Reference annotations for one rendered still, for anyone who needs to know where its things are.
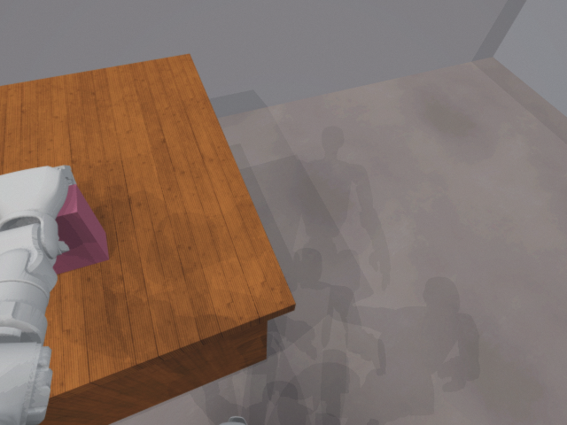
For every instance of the robot left hand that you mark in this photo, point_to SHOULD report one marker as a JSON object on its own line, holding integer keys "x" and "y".
{"x": 42, "y": 189}

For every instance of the left robot upper arm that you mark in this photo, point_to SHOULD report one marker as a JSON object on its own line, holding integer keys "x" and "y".
{"x": 25, "y": 379}

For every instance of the robot left forearm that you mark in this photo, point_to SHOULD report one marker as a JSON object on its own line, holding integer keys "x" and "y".
{"x": 28, "y": 252}

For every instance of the sponge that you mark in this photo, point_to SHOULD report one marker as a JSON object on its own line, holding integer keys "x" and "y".
{"x": 80, "y": 229}

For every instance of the table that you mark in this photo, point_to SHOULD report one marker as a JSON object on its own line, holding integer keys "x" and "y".
{"x": 192, "y": 279}

